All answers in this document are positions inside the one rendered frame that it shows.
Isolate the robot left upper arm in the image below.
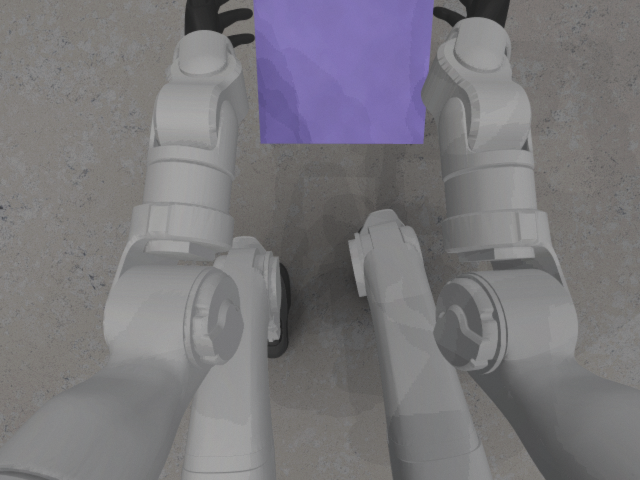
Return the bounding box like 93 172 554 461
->
0 264 244 480

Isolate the right robot forearm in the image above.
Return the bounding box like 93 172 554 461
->
421 17 578 321

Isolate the left robot thigh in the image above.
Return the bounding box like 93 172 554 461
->
181 248 281 480

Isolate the left robot hand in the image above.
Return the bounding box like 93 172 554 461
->
185 0 255 48

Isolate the left robot forearm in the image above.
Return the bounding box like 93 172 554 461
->
103 30 249 344

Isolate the carton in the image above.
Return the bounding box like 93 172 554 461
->
253 0 434 144

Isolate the robot right upper arm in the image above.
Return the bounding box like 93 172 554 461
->
433 269 640 480

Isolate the right robot hand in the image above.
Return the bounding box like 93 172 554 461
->
433 0 510 28

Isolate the robot left foot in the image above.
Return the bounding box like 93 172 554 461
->
267 262 291 358

